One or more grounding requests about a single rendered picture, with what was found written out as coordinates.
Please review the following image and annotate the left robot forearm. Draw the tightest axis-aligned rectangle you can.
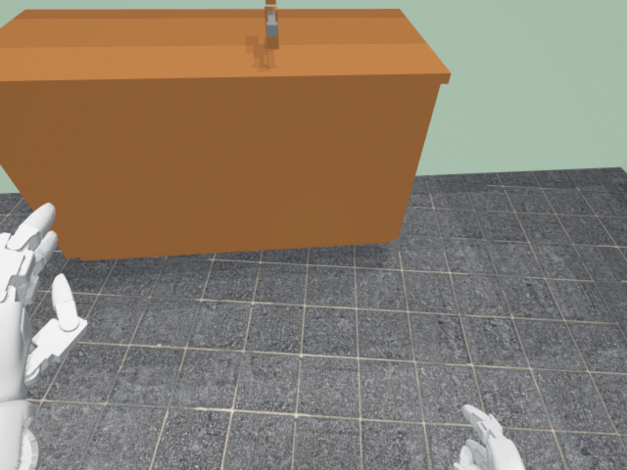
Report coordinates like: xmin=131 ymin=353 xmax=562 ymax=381
xmin=0 ymin=399 xmax=42 ymax=470

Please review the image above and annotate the right robot hand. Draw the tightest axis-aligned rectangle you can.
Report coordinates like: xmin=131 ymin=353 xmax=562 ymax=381
xmin=454 ymin=404 xmax=525 ymax=470

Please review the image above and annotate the left robot hand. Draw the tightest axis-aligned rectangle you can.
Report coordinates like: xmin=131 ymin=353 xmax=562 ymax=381
xmin=0 ymin=203 xmax=87 ymax=402

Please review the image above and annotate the counter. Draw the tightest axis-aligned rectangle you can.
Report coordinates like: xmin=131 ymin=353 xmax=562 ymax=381
xmin=0 ymin=0 xmax=451 ymax=260

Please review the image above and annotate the tap lever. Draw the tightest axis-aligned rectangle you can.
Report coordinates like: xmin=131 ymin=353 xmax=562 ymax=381
xmin=266 ymin=11 xmax=278 ymax=37

